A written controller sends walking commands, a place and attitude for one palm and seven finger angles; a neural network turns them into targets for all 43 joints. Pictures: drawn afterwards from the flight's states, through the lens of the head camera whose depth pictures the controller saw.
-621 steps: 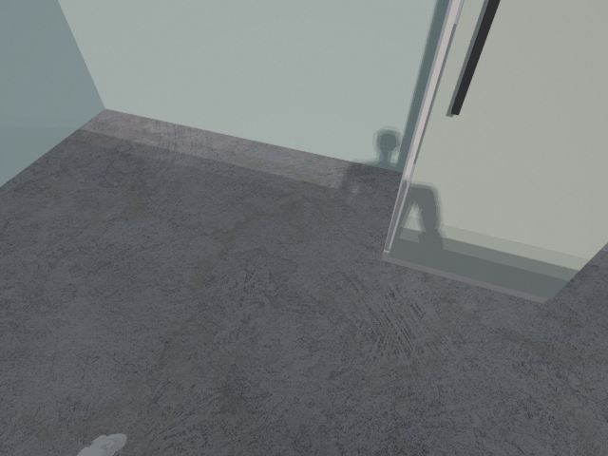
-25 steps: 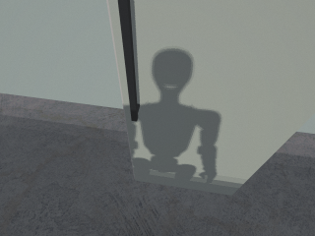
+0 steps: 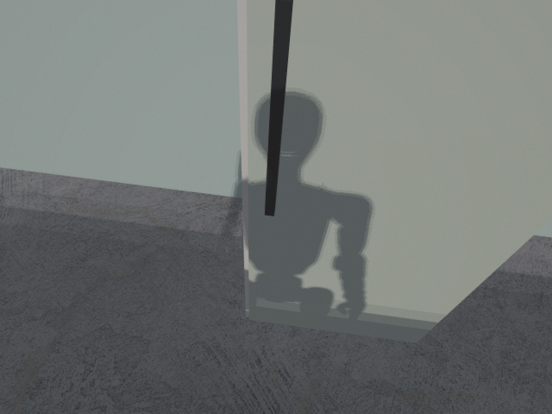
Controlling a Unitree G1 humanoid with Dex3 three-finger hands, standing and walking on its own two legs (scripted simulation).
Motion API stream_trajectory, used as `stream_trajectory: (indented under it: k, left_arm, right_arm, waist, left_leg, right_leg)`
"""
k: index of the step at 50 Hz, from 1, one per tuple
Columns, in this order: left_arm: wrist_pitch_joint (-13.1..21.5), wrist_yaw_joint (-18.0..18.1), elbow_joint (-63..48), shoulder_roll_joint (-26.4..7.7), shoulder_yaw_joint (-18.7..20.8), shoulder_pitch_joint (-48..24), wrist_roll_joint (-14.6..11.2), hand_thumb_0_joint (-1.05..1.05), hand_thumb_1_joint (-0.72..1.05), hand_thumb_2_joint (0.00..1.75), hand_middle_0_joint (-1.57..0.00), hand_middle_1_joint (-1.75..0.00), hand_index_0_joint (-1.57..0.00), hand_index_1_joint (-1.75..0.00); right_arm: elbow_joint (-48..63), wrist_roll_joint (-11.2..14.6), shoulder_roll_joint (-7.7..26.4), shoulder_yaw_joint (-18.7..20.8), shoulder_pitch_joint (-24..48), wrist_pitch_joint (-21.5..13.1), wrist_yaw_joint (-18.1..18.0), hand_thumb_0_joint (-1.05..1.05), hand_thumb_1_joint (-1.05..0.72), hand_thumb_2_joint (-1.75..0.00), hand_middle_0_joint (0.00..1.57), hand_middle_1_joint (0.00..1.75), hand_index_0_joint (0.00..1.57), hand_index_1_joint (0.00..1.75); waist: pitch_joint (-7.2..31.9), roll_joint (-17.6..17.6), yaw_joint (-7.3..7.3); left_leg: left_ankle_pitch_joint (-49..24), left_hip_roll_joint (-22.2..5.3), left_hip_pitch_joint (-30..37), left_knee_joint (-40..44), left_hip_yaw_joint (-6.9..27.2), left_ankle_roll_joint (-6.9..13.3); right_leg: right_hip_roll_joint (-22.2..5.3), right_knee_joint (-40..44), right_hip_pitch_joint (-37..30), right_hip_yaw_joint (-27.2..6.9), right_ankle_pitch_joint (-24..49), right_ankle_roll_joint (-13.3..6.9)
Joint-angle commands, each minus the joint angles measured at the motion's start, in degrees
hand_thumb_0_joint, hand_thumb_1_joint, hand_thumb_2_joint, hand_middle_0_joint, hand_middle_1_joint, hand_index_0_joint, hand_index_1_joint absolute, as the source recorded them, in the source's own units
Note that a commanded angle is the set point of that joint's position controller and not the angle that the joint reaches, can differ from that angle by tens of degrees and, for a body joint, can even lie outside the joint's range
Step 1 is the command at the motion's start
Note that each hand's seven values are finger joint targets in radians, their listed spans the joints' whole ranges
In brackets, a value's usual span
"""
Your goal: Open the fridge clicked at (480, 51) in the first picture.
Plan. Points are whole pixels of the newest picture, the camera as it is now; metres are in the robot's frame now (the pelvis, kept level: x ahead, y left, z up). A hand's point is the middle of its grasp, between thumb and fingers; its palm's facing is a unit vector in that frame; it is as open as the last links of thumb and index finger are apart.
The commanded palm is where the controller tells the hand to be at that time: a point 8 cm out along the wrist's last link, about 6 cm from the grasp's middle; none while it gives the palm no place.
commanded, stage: come to a stop and stand still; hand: left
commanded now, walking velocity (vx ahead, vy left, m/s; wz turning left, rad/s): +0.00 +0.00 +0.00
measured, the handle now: (276, 125) +0.49 +0.05 +0.17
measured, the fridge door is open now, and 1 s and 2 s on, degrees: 0 0 0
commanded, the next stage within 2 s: look again from close up in 1.10 s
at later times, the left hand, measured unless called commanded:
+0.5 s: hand out of the picture +0.04 +0.20 -0.17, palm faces -0.02 -0.96 -0.27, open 7.4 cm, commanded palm none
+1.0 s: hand out of the picture +0.09 +0.14 -0.18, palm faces -0.02 -0.97 -0.22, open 7.4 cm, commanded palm none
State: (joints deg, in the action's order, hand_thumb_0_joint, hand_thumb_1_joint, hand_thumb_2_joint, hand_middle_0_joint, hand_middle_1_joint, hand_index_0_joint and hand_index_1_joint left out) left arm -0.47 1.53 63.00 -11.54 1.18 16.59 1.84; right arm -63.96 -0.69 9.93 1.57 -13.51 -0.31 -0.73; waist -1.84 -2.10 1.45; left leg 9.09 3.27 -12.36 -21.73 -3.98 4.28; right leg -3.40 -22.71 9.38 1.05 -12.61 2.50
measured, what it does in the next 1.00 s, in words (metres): shifts its weight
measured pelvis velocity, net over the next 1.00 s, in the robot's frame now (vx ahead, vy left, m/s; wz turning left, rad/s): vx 0.05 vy -0.05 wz -0.02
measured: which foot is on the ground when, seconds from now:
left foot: down 0.00-1.00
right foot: down 0.00-1.00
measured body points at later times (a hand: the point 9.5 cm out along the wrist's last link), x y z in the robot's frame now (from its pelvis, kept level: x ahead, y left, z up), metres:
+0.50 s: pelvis +0.02 +0.00 -0.01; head +0.04 -0.01 +0.44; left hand +0.04 +0.25 -0.15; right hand +0.08 -0.25 -0.16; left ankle +0.03 +0.07 -0.74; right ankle -0.01 -0.15 -0.74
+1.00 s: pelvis +0.05 -0.05 +0.00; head +0.07 -0.05 +0.44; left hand +0.09 +0.19 -0.16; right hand +0.09 -0.30 -0.16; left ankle +0.03 +0.07 -0.74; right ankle -0.01 -0.15 -0.74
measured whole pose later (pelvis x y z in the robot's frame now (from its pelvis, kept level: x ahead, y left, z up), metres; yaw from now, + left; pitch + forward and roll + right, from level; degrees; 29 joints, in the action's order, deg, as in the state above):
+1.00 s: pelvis +0.05 -0.05 +0.00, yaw -1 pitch +0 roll +1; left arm 1.0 1.8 60.8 -11.4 -1.0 13.5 0.6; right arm -62.0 -0.8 12.5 -0.2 -11.6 -1.0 -1.2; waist -2.0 -1.0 0.3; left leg 15.9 -0.2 -10.4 -26.2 -3.7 0.4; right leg -0.1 -26.9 7.7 1.1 -19.4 -0.9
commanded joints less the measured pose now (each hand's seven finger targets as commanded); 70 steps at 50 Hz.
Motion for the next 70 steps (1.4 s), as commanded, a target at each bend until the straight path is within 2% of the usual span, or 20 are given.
stream_trajectory:
  k: [1, 10, 16, 17, 18, 19, 20, 21, 23, 25, 28, 30, 35, 40, 43, 45, 47, 49, 52, 70]
  left_arm:
    - [0.97, 0.33, -0.94, -5.87, 0.87, 3.99, 0.11, 0.0, 0.9, 0.9, -0.2, -0.3, -0.2, -0.3]
    - [1.45, 0.35, -0.3, -8.49, 0.97, 2.33, -0.19, 0.0, 0.9, 0.9, -0.2, -0.3, -0.2, -0.3]
    - [1.65, 0.34, -0.36, -9.92, 0.87, 0.49, -0.41, 0.0, 0.9, 0.9, -0.2, -0.3, -0.2, -0.3]
    - [2.36, 2.55, 0.09, -4.94, -1.4, 2.27, 0.32, 0.0, 0.9, 0.9, -0.2, -0.3, -0.2, -0.3]
    - [1.73, 1.96, -2.11, -7.23, -0.93, 2.74, -0.65, 0.0, 0.9, 0.9, -0.2, -0.3, -0.2, -0.3]
    - [2.02, 1.32, -2.13, -7.3, -0.83, 2.57, -0.46, 0.0, 0.9, 0.9, -0.2, -0.3, -0.2, -0.3]
    - [1.76, 0.83, -2.06, -8.31, -0.82, 3.44, -0.41, 0.0, 0.9, 0.9, -0.2, -0.3, -0.2, -0.3]
    - [1.57, 0.58, -2.14, -7.6, -1.14, 3.97, -0.36, 0.0, 0.9, 0.9, -0.2, -0.3, -0.2, -0.3]
    - [1.84, 0.48, -2.41, -6.53, -1.53, 3.02, -0.52, 0.0, 0.9, 0.9, -0.2, -0.3, -0.2, -0.3]
    - [2.58, 0.57, -3.07, -6.92, -1.54, 1.67, -0.72, 0.0, 0.9, 0.9, -0.2, -0.3, -0.2, -0.3]
    - [2.8, 0.95, -4.01, -7.31, -1.53, 0.45, -1.06, 0.0, 0.9, 0.9, -0.2, -0.3, -0.2, -0.3]
    - [2.87, 1.08, -4.28, -7.7, -1.31, 0.63, -1.04, 0.0, 0.9, 0.9, -0.2, -0.3, -0.2, -0.3]
    - [2.78, 1.26, -4.67, -7.88, -0.97, 1.3, -1.01, 0.0, 0.9, 0.9, -0.2, -0.3, -0.2, -0.3]
    - [2.68, 1.18, -4.77, -8.25, -0.78, 1.13, -1.0, 0.0, 0.9, 0.9, -0.2, -0.3, -0.2, -0.3]
    - [2.47, 1.1, -4.6, -8.21, -0.74, 0.7, -1.06, 0.0, 0.9, 0.9, -0.2, -0.3, -0.2, -0.3]
    - [2.55, 1.11, -4.5, -8.51, -0.58, 0.79, -1.05, 0.0, 0.9, 0.9, -0.2, -0.3, -0.2, -0.3]
    - [2.42, 1.0, -4.17, -8.26, -0.53, 0.52, -1.14, 0.0, 0.9, 0.9, -0.2, -0.3, -0.2, -0.3]
    - [2.42, 0.99, -4.17, -8.42, -0.34, 0.28, -1.06, 0.0, 0.9, 0.9, -0.2, -0.3, -0.2, -0.3]
    - [2.24, 0.9, -3.61, -8.38, -0.3, -0.27, -1.27, 0.0, 0.9, 0.9, -0.2, -0.3, -0.2, -0.3]
    - [2.01, 0.65, -2.1, -6.85, -0.32, -0.31, -1.18, 0.0, 0.9, 0.9, -0.2, -0.3, -0.2, -0.3]
  right_arm:
    - [2.55, 0.14, 10.2, 1.81, -0.01, -1.46, -0.73, 0.0, -0.9, -0.9, 0.2, 0.3, 0.2, 0.3]
    - [1.09, 0.28, 11.86, 1.79, -0.73, -1.96, -0.77, 0.0, -0.9, -0.9, 0.2, 0.3, 0.2, 0.3]
    - [0.84, 0.3, 12.96, 1.53, 0.38, -2.26, -0.79, 0.0, -0.9, -0.9, 0.2, 0.3, 0.2, 0.3]
    - [4.67, 0.65, 10.3, -0.17, -0.08, -2.17, -0.09, 0.0, -0.9, -0.9, 0.2, 0.3, 0.2, 0.3]
    - [5.89, 0.0, 8.26, -0.84, -1.77, -1.32, 0.23, 0.0, -0.9, -0.9, 0.2, 0.3, 0.2, 0.3]
    - [6.48, -0.56, 8.44, -0.82, 1.44, -1.3, 0.42, 0.0, -0.9, -0.9, 0.2, 0.3, 0.2, 0.3]
    - [7.64, -0.45, 9.37, -0.62, 1.16, -1.17, 0.36, 0.0, -0.9, -0.9, 0.2, 0.3, 0.2, 0.3]
    - [8.56, -0.37, 9.82, -0.5, 1.8, -0.99, 0.31, 0.0, -0.9, -0.9, 0.2, 0.3, 0.2, 0.3]
    - [9.22, -0.27, 9.84, -0.62, 0.74, -1.23, 0.17, 0.0, -0.9, -0.9, 0.2, 0.3, 0.2, 0.3]
    - [9.41, -0.19, 9.85, -0.79, -0.61, -1.84, -0.03, 0.0, -0.9, -0.9, 0.2, 0.3, 0.2, 0.3]
    - [9.14, -0.11, 10.84, -0.52, -1.46, -2.14, -0.19, 0.0, -0.9, -0.9, 0.2, 0.3, 0.2, 0.3]
    - [8.76, -0.13, 10.67, -0.55, -0.71, -2.29, -0.32, 0.0, -0.9, -0.9, 0.2, 0.3, 0.2, 0.3]
    - [7.99, -0.06, 9.12, -0.68, -0.12, -2.12, -0.49, 0.0, -0.9, -0.9, 0.2, 0.3, 0.2, 0.3]
    - [6.61, -0.09, 8.35, -0.63, 0.63, -1.91, -0.63, 0.0, -0.9, -0.9, 0.2, 0.3, 0.2, 0.3]
    - [5.67, -0.04, 7.89, -0.78, 0.77, -1.75, -0.72, 0.0, -0.9, -0.9, 0.2, 0.3, 0.2, 0.3]
    - [5.23, -0.01, 7.99, -0.73, 0.99, -1.75, -0.86, 0.0, -0.9, -0.9, 0.2, 0.3, 0.2, 0.3]
    - [4.65, -0.07, 7.84, -0.77, 0.98, -1.67, -0.93, 0.0, -0.9, -0.9, 0.2, 0.3, 0.2, 0.3]
    - [4.19, -0.06, 7.74, -0.8, 0.6, -1.71, -1.04, 0.0, -0.9, -0.9, 0.2, 0.3, 0.2, 0.3]
    - [3.6, 0.0, 7.95, -0.91, 0.61, -1.61, -1.16, 0.0, -0.9, -0.9, 0.2, 0.3, 0.2, 0.3]
    - [1.31, 0.02, 7.14, -1.01, -0.64, -1.42, -1.21, 0.0, -0.9, -0.9, 0.2, 0.3, 0.2, 0.3]
  waist:
    - [-0.88, 3.44, 0.01]
    - [-1.42, 2.07, -0.51]
    - [0.09, 1.92, -1.03]
    - [0.11, 7.31, -1.97]
    - [1.17, 8.47, -1.35]
    - [-1.72, 14.08, -0.2]
    - [-0.98, 13.83, -0.47]
    - [-0.96, 12.77, -0.09]
    - [0.38, 6.15, -0.68]
    - [2.85, 0.44, -1.26]
    - [2.95, -3.51, -2.07]
    - [2.53, -1.76, -1.67]
    - [2.54, -2.86, -1.36]
    - [2.55, -0.23, -1.19]
    - [2.22, 0.33, -1.17]
    - [2.55, 0.27, -1.03]
    - [2.92, 1.97, -1.04]
    - [3.07, 1.44, -1.0]
    - [2.97, 3.0, -1.05]
    - [-0.45, 0.56, -0.93]
  left_leg:
    - [15.07, -11.54, -1.86, 12.94, 13.62, -2.48]
    - [7.29, -10.89, 0.99, 11.2, 11.78, -2.74]
    - [-1.16, -10.63, 4.73, 9.14, 10.49, -2.97]
    - [-13.06, -10.7, 2.53, 0.46, 6.55, -4.56]
    - [6.01, -8.89, -1.04, 3.39, 9.24, -4.51]
    - [10.28, -8.1, -3.36, 5.44, 9.79, -4.38]
    - [14.12, -8.98, -4.69, 6.84, 11.74, -3.6]
    - [15.1, -9.41, -4.78, 7.07, 12.16, -2.56]
    - [7.35, -9.86, -2.11, 4.86, 11.48, -1.48]
    - [-5.35, -9.51, 1.79, 0.87, 9.56, -1.21]
    - [-12.19, -9.15, 4.61, -1.4, 7.81, -1.12]
    - [-14.71, -8.95, 4.49, -1.99, 7.02, -1.11]
    - [-13.38, -8.62, 3.92, -2.53, 5.87, -1.38]
    - [-12.53, -8.53, 4.11, -2.73, 5.1, -1.85]
    - [-11.96, -8.71, 4.17, -2.36, 4.88, -2.19]
    - [-12.6, -8.78, 4.27, -2.91, 4.53, -2.35]
    - [-12.14, -8.96, 4.84, -2.38, 4.34, -2.6]
    - [-13.24, -9.13, 4.79, -2.63, 4.42, -2.52]
    - [-12.47, -9.32, 5.0, -1.91, 4.37, -2.78]
    - [-7.53, -9.84, 4.71, 1.03, 4.74, -2.84]
  right_leg:
    - [-2.51, 2.31, -0.21, -1.16, -0.87, -2.23]
    - [-3.66, 4.42, -0.67, -2.16, 1.63, -2.68]
    - [-4.17, 5.32, -0.9, -2.79, 3.9, -2.56]
    - [-3.13, -0.61, 1.29, -1.96, 2.94, -2.85]
    - [-2.07, -1.46, 1.03, -1.71, -8.38, -3.76]
    - [-2.14, -1.92, 2.75, -1.52, -7.08, -4.3]
    - [-1.03, -3.6, 2.5, -0.7, -8.41, -4.23]
    - [-0.59, -3.69, 3.09, -0.46, -7.89, -4.2]
    - [-0.82, -2.75, 3.46, -1.17, -4.67, -4.23]
    - [-2.05, -1.78, 3.07, -2.42, 0.52, -4.25]
    - [-2.73, -2.11, 3.52, -3.62, 6.49, -3.94]
    - [-3.04, -2.8, 3.06, -3.86, 10.14, -3.89]
    - [-3.6, -2.81, 1.25, -4.32, 15.39, -4.09]
    - [-3.91, -2.12, 0.17, -4.84, 18.39, -4.43]
    - [-3.82, -1.55, -0.32, -4.75, 18.0, -4.49]
    - [-4.0, -1.4, -1.44, -4.83, 21.15, -4.58]
    - [-3.98, -1.04, -1.54, -4.86, 20.16, -4.75]
    - [-3.78, -0.89, -2.83, -4.37, 21.35, -4.75]
    - [-3.78, -0.33, -2.91, -4.72, 20.09, -4.93]
    - [-3.26, 2.42, -1.23, -4.74, 13.4, -4.85]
